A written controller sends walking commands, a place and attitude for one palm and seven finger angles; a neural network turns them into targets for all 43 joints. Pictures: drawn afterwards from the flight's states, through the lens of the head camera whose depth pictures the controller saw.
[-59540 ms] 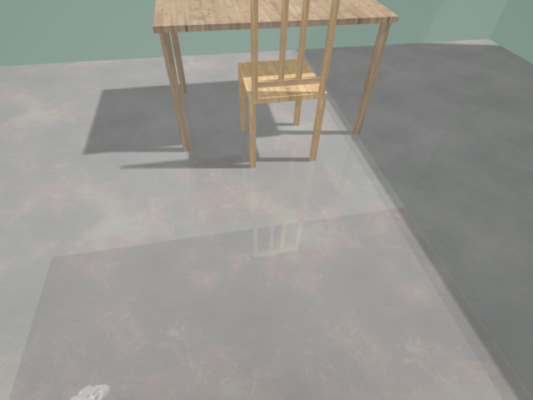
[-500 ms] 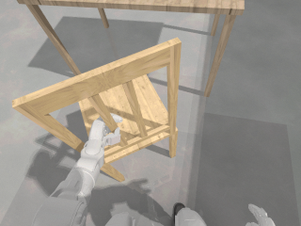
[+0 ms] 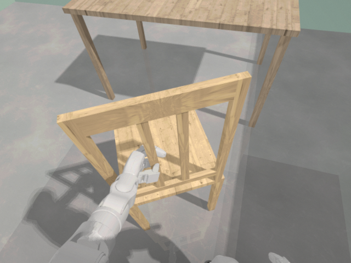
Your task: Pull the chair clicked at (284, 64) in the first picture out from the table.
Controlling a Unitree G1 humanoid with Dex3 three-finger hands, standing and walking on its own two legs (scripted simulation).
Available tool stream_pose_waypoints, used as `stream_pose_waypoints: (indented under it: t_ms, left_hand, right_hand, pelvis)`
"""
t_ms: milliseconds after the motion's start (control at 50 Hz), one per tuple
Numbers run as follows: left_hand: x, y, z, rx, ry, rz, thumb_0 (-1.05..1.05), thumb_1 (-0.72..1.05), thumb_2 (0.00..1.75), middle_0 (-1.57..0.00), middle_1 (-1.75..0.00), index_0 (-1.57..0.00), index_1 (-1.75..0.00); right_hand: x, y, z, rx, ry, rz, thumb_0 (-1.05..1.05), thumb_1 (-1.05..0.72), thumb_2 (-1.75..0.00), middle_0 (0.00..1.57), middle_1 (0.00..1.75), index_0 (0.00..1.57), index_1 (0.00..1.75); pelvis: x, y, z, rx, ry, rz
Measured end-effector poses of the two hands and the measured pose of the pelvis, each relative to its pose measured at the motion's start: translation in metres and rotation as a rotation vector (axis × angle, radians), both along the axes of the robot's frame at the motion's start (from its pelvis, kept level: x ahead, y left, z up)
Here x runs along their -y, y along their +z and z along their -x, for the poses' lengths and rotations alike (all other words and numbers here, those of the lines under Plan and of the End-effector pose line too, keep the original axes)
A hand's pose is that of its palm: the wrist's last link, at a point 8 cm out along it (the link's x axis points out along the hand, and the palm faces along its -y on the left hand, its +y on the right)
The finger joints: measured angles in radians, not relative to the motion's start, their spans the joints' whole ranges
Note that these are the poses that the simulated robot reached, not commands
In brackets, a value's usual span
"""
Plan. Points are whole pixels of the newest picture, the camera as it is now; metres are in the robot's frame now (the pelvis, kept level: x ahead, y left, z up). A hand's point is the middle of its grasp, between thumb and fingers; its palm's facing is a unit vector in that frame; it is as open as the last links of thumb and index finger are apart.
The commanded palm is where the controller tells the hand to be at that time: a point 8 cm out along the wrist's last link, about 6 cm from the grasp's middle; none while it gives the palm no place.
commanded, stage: stop walking, hand still on the chair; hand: left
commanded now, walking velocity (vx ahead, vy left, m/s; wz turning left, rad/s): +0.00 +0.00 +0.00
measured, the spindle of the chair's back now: (153, 160) +0.38 +0.07 -0.05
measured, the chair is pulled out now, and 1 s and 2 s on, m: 0.55 0.56 0.56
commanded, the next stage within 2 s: open the thumb and straighten the fingers in 0.60 s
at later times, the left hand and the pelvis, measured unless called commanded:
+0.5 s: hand (154, 176) +0.32 +0.06 -0.04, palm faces -0.23 -0.95 -0.20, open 5.6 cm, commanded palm +0.32 +0.12 -0.04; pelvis +0.01 +0.01 +0.01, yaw -2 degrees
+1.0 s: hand (148, 172) +0.34 +0.08 -0.05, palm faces -0.25 -0.95 -0.19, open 9.5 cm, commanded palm +0.32 +0.14 -0.03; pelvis +0.01 +0.02 +0.00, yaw -1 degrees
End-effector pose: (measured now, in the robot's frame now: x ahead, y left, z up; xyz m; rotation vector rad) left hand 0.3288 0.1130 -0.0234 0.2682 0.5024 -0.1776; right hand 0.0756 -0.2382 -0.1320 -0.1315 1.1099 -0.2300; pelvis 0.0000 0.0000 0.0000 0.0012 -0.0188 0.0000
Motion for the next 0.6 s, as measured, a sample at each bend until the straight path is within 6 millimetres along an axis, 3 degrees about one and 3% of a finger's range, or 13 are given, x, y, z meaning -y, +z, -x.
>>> stream_pose_waypoints:
  t_ms: [220,600]
  left_hand:
    - [-0.001,0.001,0.012,-0.011,0.029,0.007,0.1,0.75,0.88,-0.09,-1.13,-0.43,-1.36]
    - [-0.004,0.0,0.01,-0.012,-0.002,0.014,0.1,0.73,0.89,-0.09,-1.15,-0.44,-1.36]
  right_hand:
    - [0.018,0.014,0.0,0.033,-0.039,0.06,0.01,-0.91,-0.9,0.2,0.3,0.2,0.3]
    - [-0.008,0.021,-0.03,0.083,-0.035,0.036,0.01,-0.9,-0.9,0.2,0.3,0.2,0.3]
  pelvis:
    - [0.0,0.006,-0.007,0.006,-0.025,-0.012]
    - [-0.012,0.008,-0.012,-0.002,-0.04,-0.017]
